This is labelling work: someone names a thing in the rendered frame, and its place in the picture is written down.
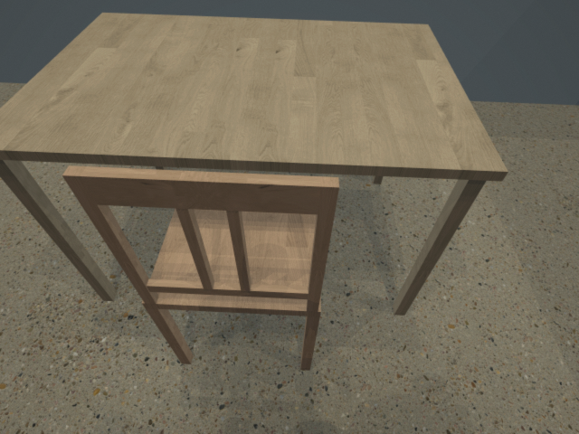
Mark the table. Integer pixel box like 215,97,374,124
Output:
0,13,508,316

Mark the chair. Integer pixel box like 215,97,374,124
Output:
62,165,339,371

